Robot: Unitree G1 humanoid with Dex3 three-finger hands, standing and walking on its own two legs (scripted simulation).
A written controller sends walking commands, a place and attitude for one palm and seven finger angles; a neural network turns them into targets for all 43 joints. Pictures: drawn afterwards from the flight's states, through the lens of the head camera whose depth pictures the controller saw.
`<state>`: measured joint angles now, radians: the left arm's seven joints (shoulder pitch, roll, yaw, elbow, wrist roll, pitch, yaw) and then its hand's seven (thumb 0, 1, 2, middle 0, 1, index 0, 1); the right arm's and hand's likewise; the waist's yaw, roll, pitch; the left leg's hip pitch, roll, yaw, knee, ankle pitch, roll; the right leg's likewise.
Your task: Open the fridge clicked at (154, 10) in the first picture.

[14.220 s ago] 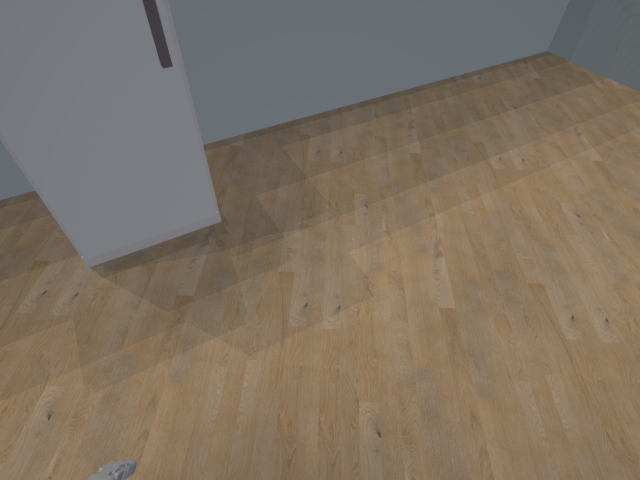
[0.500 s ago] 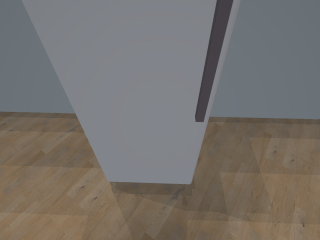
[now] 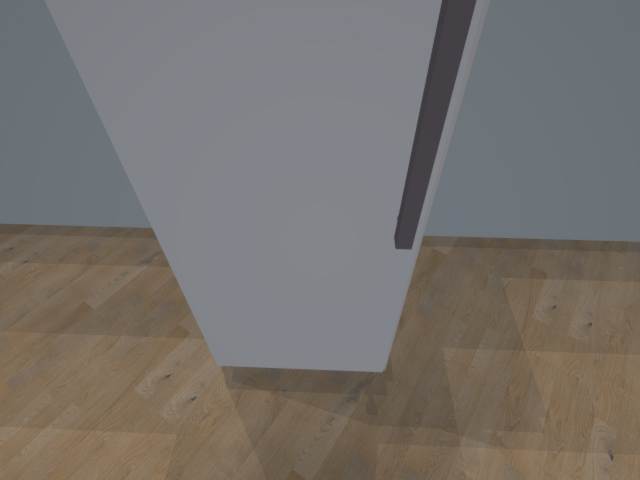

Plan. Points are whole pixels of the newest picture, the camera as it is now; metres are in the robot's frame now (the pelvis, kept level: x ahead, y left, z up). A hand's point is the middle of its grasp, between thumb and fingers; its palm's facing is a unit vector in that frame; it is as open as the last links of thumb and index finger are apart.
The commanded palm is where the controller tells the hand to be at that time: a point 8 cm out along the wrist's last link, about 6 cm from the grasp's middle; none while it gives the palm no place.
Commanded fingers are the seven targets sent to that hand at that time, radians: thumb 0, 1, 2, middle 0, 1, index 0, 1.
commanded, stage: look again from close up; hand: right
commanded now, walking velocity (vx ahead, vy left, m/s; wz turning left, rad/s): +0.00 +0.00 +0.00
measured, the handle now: (429, 106) +0.52 -0.11 +0.22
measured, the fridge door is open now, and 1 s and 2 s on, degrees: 0 0 0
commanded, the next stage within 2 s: raise the hand to about handle height in 0.40 s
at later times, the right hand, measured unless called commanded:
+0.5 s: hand out of the picture -0.01 -0.15 -0.18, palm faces +0.03 +0.99 -0.15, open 7.4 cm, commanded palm +0.10 -0.20 -0.07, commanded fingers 0.00 -0.88 -0.89 0.20 0.31 0.20 0.31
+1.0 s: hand (492, 478) +0.15 -0.18 -0.03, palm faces +0.13 +0.99 -0.04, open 9.0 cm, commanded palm +0.15 -0.23 +0.01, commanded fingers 0.00 -0.29 -0.64 0.24 0.69 0.24 0.69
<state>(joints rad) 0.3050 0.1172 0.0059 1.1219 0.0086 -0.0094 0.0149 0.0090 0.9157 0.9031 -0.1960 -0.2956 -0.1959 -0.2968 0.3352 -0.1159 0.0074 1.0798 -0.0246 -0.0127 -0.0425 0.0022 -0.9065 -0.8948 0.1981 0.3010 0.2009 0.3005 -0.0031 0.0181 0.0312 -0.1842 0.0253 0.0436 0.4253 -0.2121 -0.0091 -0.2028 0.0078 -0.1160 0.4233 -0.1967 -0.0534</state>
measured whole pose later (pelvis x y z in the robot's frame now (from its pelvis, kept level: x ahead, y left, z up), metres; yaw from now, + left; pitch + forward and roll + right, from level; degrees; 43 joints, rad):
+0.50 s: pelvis +0.01 +0.00 +0.00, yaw +0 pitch -2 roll +0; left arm 0.30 0.12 0.00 1.13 0.01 -0.01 0.02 0.01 0.92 0.90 -0.20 -0.30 -0.20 -0.30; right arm 0.34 -0.12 0.01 1.09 -0.02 -0.02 -0.04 0.00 -0.91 -0.89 0.20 0.30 0.20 0.30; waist -0.01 0.02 0.03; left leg -0.17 0.02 0.04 0.42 -0.22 -0.01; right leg -0.18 0.01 -0.12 0.41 -0.20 -0.05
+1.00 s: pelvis +0.01 +0.04 -0.05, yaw -3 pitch +6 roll +1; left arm 0.18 0.26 0.06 0.47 -0.02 -0.20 0.01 0.01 0.91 0.90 -0.20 -0.30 -0.20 -0.30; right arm 0.58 -0.24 -0.19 0.01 0.25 -0.36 0.27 0.01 -0.52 -0.73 0.23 0.55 0.24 0.55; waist -0.03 0.04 -0.07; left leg -0.53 0.00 0.11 0.90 -0.47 0.05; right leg -0.59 -0.04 -0.03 0.92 -0.43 -0.01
